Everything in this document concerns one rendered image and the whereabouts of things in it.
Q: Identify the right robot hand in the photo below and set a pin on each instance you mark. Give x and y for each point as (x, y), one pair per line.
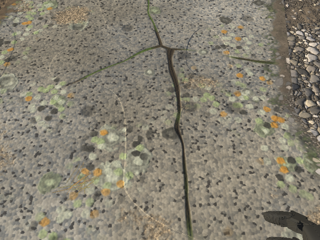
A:
(295, 222)

